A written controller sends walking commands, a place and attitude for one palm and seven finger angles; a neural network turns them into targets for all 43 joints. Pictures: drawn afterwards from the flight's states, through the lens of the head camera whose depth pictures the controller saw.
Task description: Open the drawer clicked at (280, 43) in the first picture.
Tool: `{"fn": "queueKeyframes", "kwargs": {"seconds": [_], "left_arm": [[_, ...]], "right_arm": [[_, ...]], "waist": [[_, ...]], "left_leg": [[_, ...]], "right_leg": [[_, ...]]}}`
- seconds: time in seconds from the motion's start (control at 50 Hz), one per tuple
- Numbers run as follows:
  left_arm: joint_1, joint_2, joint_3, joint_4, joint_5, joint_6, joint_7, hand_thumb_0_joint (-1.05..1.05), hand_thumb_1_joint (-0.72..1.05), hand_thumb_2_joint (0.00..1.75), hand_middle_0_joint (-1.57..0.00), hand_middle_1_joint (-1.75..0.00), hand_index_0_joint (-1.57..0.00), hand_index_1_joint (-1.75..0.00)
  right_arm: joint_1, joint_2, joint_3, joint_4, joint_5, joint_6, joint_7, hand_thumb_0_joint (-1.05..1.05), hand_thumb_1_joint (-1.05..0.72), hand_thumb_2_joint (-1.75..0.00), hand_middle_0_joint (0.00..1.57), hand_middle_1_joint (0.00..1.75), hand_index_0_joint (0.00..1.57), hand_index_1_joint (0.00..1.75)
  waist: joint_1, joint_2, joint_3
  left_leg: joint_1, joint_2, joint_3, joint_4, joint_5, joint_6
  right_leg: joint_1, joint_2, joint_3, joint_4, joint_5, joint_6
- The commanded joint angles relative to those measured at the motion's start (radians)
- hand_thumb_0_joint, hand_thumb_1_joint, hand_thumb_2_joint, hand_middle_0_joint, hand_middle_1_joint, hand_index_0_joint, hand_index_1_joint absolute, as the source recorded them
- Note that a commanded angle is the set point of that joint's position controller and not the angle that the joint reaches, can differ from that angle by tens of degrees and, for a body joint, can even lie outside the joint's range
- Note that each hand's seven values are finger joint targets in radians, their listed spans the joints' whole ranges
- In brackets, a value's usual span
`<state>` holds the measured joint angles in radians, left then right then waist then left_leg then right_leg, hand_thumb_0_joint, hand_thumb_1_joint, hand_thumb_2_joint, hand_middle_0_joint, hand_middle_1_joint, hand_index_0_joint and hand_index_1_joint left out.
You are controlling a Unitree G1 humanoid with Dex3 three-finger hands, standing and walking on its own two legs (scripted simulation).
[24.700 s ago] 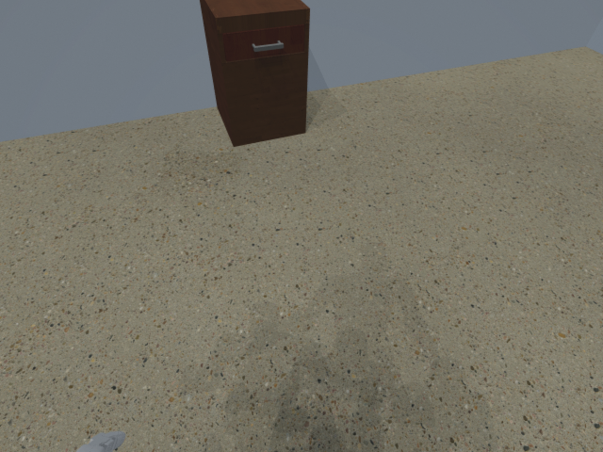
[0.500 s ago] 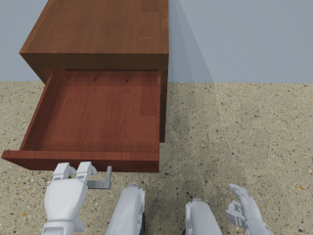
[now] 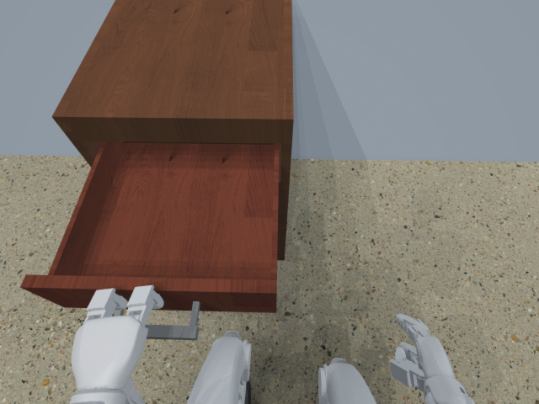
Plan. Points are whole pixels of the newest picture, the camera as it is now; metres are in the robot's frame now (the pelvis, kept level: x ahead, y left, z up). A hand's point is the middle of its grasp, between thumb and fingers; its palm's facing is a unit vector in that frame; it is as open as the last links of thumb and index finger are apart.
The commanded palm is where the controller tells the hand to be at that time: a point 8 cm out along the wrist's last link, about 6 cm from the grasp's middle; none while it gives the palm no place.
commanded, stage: lift the hand off the handle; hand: left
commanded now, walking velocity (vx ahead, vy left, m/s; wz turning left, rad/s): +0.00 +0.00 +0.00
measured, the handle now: (155, 319) +0.24 +0.22 -0.09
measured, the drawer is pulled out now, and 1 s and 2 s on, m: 0.29 0.29 0.29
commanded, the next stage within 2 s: draw the hand back to the body in 1.48 s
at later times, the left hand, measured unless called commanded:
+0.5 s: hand (122, 338) +0.20 +0.23 -0.01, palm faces -0.03 -0.12 -0.99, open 13.6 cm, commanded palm +0.19 +0.22 +0.04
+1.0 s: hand (113, 334) +0.20 +0.22 +0.03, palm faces -0.04 -0.12 -0.99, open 13.8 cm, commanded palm +0.18 +0.22 +0.08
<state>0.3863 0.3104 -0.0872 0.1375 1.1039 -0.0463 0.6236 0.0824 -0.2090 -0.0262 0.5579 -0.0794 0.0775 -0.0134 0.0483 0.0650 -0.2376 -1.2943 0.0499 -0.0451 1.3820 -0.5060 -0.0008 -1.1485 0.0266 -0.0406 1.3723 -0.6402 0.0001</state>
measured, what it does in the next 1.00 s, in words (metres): rises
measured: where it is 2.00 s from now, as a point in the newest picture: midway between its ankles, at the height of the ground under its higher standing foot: outside the picture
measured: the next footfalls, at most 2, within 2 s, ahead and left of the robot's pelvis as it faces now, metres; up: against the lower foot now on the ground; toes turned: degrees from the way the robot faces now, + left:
none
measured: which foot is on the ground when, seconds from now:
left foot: down 0.00-1.00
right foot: down 0.00-1.00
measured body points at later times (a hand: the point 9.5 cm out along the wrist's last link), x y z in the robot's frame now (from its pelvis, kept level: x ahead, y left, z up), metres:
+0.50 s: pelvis +0.01 +0.00 +0.03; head +0.09 -0.01 +0.47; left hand +0.20 +0.23 +0.05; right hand +0.22 -0.22 -0.08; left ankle +0.07 +0.12 -0.60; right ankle +0.01 -0.13 -0.60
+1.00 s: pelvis +0.03 -0.01 +0.05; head +0.08 -0.02 +0.50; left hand +0.20 +0.23 +0.08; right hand +0.23 -0.23 -0.04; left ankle +0.07 +0.12 -0.60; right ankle +0.01 -0.13 -0.60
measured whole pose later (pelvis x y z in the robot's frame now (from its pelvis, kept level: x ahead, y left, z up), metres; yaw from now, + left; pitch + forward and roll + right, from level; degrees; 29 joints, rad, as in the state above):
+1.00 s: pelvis +0.03 -0.01 +0.05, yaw +1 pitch +17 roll -2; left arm 0.49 0.32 -0.08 0.05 1.07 -0.03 0.55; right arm 0.16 -0.22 -0.02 0.50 -0.06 0.12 0.02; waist 0.04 0.07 -0.21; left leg -0.97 0.05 -0.02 1.14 -0.46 -0.01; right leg -0.84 0.02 -0.02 1.13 -0.58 -0.01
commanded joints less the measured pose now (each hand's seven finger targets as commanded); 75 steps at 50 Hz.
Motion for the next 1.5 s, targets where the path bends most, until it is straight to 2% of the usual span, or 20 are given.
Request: {"fn": "queueKeyframes", "kwargs": {"seconds": [0.0, 0.04, 0.14, 0.18, 0.26, 0.28, 0.38, 0.44, 0.5, 0.54, 0.68, 0.8, 0.9, 1.02, 1.22, 1.28, 1.3, 1.38, 1.44, 1.48], "left_arm": [[0.016, 0.129, 0.075, -0.198, 0.006, -0.003, 0.048, 0.00, -0.50, 0.30, -0.30, -1.20, -0.30, -1.20], [-0.016, 0.124, 0.067, -0.196, 0.006, 0.000, 0.044, 0.00, -0.50, 0.30, -0.30, -1.20, -0.30, -1.20], [-0.022, 0.128, 0.068, -0.208, -0.001, 0.003, 0.034, 0.00, -0.50, 0.30, -0.30, -1.20, -0.30, -1.20], [-0.014, 0.149, 0.090, -0.210, -0.003, 0.004, 0.035, 0.00, -0.50, 0.30, -0.30, -1.20, -0.30, -1.20], [-0.022, 0.125, 0.061, -0.232, -0.003, -0.001, 0.032, 0.00, -0.50, 0.30, -0.30, -1.20, -0.30, -1.20], [-0.021, 0.151, 0.089, -0.244, -0.006, -0.002, 0.033, 0.00, -0.50, 0.30, -0.30, -1.20, -0.30, -1.20], [0.069, 0.142, 0.086, -0.256, -0.020, -0.001, 0.021, 0.00, -0.50, 0.30, -0.30, -1.20, -0.30, -1.20], [0.050, 0.112, 0.053, -0.239, -0.013, 0.006, 0.017, 0.00, -0.50, 0.30, -0.30, -1.20, -0.30, -1.20], [0.059, 0.123, 0.067, -0.213, -0.008, 0.023, 0.013, 0.00, -0.50, 0.30, -0.30, -1.20, -0.30, -1.20], [0.044, 0.101, 0.036, -0.223, -0.013, 0.032, 0.005, 0.00, -0.50, 0.30, -0.30, -1.20, -0.30, -1.20], [0.076, 0.155, 0.089, -0.247, -0.019, 0.030, -0.005, 0.00, -0.50, 0.30, -0.30, -1.20, -0.30, -1.20], [0.088, 0.124, 0.067, -0.242, -0.025, 0.023, -0.015, 0.00, -0.50, 0.30, -0.30, -1.20, -0.30, -1.20], [0.097, 0.147, 0.092, -0.280, -0.036, 0.011, -0.023, 0.00, -0.50, 0.30, -0.30, -1.20, -0.30, -1.20], [0.110, 0.140, 0.082, -0.296, -0.038, 0.004, -0.036, 0.00, -0.50, 0.30, -0.30, -1.20, -0.30, -1.20], [0.097, 0.148, 0.086, -0.330, -0.044, 0.012, -0.053, 0.00, -0.50, 0.30, -0.30, -1.20, -0.30, -1.20], [0.122, 0.184, 0.130, -0.338, -0.053, 0.015, -0.055, 0.00, -0.50, 0.30, -0.30, -1.20, -0.30, -1.20], [0.137, 0.167, 0.116, -0.345, -0.051, 0.013, -0.058, 0.00, -0.50, 0.30, -0.30, -1.20, -0.30, -1.20], [0.160, 0.164, 0.113, -0.342, -0.068, 0.022, -0.074, 0.00, -0.50, 0.30, -0.30, -1.20, -0.30, -1.20], [0.160, 0.135, 0.082, -0.299, -0.067, 0.020, -0.091, 0.00, -0.50, 0.30, -0.30, -1.20, -0.30, -1.20], [0.174, 0.152, 0.101, -0.294, -0.073, 0.011, -0.099, 0.00, -0.50, 0.30, -0.30, -1.20, -0.30, -1.20]], "right_arm": [[-0.052, -0.117, -0.040, -0.156, 0.002, -0.031, -0.010, 0.00, -0.90, -0.90, 0.20, 0.30, 0.20, 0.30], [-0.053, -0.117, -0.041, -0.157, 0.004, -0.028, -0.009, 0.00, -0.90, -0.90, 0.20, 0.30, 0.20, 0.30], [-0.046, -0.116, -0.040, -0.166, 0.007, -0.025, -0.009, 0.00, -0.90, -0.90, 0.20, 0.30, 0.20, 0.30], [-0.045, -0.116, -0.037, -0.167, 0.008, -0.027, -0.011, 0.00, -0.90, -0.90, 0.20, 0.30, 0.20, 0.30], [-0.041, -0.115, -0.039, -0.173, 0.008, -0.025, -0.006, 0.00, -0.90, -0.90, 0.20, 0.30, 0.20, 0.30], [-0.036, -0.118, -0.039, -0.173, 0.007, -0.027, -0.007, 0.00, -0.90, -0.90, 0.20, 0.30, 0.20, 0.30], [-0.033, -0.117, -0.038, -0.186, 0.007, -0.021, 0.001, 0.00, -0.90, -0.90, 0.20, 0.30, 0.20, 0.30], [-0.034, -0.117, -0.039, -0.188, 0.008, -0.015, 0.008, 0.00, -0.90, -0.90, 0.20, 0.30, 0.20, 0.30], [-0.025, -0.120, -0.038, -0.191, 0.012, -0.009, 0.011, 0.00, -0.90, -0.90, 0.20, 0.30, 0.20, 0.30], [-0.027, -0.118, -0.039, -0.197, 0.016, -0.008, 0.014, 0.00, -0.90, -0.90, 0.20, 0.30, 0.20, 0.30], [-0.019, -0.117, -0.035, -0.208, 0.020, -0.004, 0.010, 0.00, -0.90, -0.90, 0.20, 0.30, 0.20, 0.30], [-0.011, -0.117, -0.036, -0.211, 0.020, -0.004, 0.020, 0.00, -0.90, -0.90, 0.20, 0.30, 0.20, 0.30], [-0.007, -0.116, -0.039, -0.214, 0.020, -0.003, 0.020, 0.00, -0.90, -0.90, 0.20, 0.30, 0.20, 0.30], [-0.013, -0.117, -0.038, -0.220, 0.021, 0.000, 0.029, 0.00, -0.90, -0.90, 0.20, 0.30, 0.20, 0.30], [-0.012, -0.116, -0.038, -0.234, 0.026, 0.006, 0.034, 0.00, -0.90, -0.90, 0.20, 0.30, 0.20, 0.30], [-0.008, -0.115, -0.038, -0.237, 0.029, 0.006, 0.031, 0.00, -0.90, -0.90, 0.20, 0.30, 0.20, 0.30], [-0.006, -0.113, -0.040, -0.237, 0.031, 0.005, 0.031, 0.00, -0.90, -0.90, 0.20, 0.30, 0.20, 0.30], [-0.009, -0.114, -0.036, -0.240, 0.036, 0.007, 0.036, 0.00, -0.90, -0.90, 0.20, 0.30, 0.20, 0.30], [-0.008, -0.115, -0.036, -0.234, 0.038, 0.006, 0.038, 0.00, -0.90, -0.90, 0.20, 0.30, 0.20, 0.30], [-0.014, -0.116, -0.034, -0.235, 0.037, 0.005, 0.039, 0.00, -0.90, -0.90, 0.20, 0.30, 0.20, 0.30]], "waist": [[-0.010, 0.014, -0.277], [-0.021, -0.005, -0.239], [-0.023, -0.015, -0.233], [-0.014, 0.001, -0.230], [-0.023, 0.014, -0.243], [-0.016, 0.018, -0.244], [-0.009, 0.009, -0.246], [-0.024, -0.006, -0.203], [-0.016, -0.011, -0.183], [-0.022, -0.016, -0.185], [-0.006, -0.011, -0.183], [-0.020, -0.027, -0.136], [-0.017, -0.039, -0.164], [-0.014, -0.010, -0.130], [-0.016, -0.035, -0.096], [-0.005, -0.039, -0.110], [-0.001, -0.015, -0.116], [-0.007, -0.032, -0.098], [-0.017, -0.064, -0.036], [-0.008, -0.067, -0.040]], "left_leg": [[0.453, -0.039, 0.016, -0.198, 0.139, 0.045], [0.448, -0.038, 0.015, -0.207, 0.118, 0.046], [0.467, -0.040, 0.022, -0.227, 0.115, 0.048], [0.479, -0.038, 0.023, -0.238, 0.124, 0.049], [0.508, -0.042, 0.025, -0.250, 0.141, 0.049], [0.518, -0.038, 0.025, -0.254, 0.158, 0.047], [0.540, -0.042, 0.028, -0.269, 0.209, 0.047], [0.534, -0.040, 0.028, -0.284, 0.178, 0.047], [0.540, -0.041, 0.027, -0.309, 0.162, 0.044], [0.553, -0.041, 0.032, -0.318, 0.164, 0.047], [0.589, -0.045, 0.042, -0.348, 0.205, 0.045], [0.607, -0.044, 0.045, -0.366, 0.201, 0.047], [0.630, -0.049, 0.054, -0.370, 0.226, 0.050], [0.649, -0.050, 0.054, -0.394, 0.228, 0.047], [0.674, -0.050, 0.056, -0.430, 0.203, 0.048], [0.685, -0.052, 0.058, -0.440, 0.224, 0.047], [0.700, -0.053, 0.062, -0.442, 0.236, 0.048], [0.706, -0.053, 0.063, -0.458, 0.249, 0.047], [0.684, -0.051, 0.062, -0.466, 0.219, 0.049], [0.676, -0.054, 0.062, -0.470, 0.218, 0.048]], "right_leg": [[0.044, 0.026, -0.031, -0.246, 0.192, -0.059], [0.038, 0.026, -0.032, -0.262, 0.177, -0.057], [0.075, 0.024, -0.025, -0.293, 0.179, -0.055], [0.087, 0.026, -0.023, -0.301, 0.184, -0.058], [0.105, 0.024, -0.028, -0.312, 0.198, -0.056], [0.115, 0.026, -0.022, -0.313, 0.213, -0.058], [0.164, 0.029, -0.022, -0.325, 0.279, -0.060], [0.157, 0.027, -0.028, -0.344, 0.252, -0.057], [0.172, 0.032, -0.028, -0.356, 0.231, -0.058], [0.189, 0.028, -0.025, -0.372, 0.242, -0.057], [0.258, 0.029, -0.009, -0.400, 0.301, -0.056], [0.270, 0.028, -0.014, -0.427, 0.309, -0.052], [0.316, 0.024, 0.001, -0.442, 0.362, -0.049], [0.325, 0.023, -0.003, -0.459, 0.353, -0.051], [0.348, 0.021, 0.001, -0.500, 0.324, -0.045], [0.384, 0.020, 0.009, -0.507, 0.356, -0.046], [0.396, 0.021, 0.009, -0.507, 0.375, -0.047], [0.416, 0.018, 0.012, -0.525, 0.398, -0.045], [0.402, 0.018, 0.008, -0.539, 0.381, -0.041], [0.416, 0.016, 0.015, -0.541, 0.386, -0.042]]}}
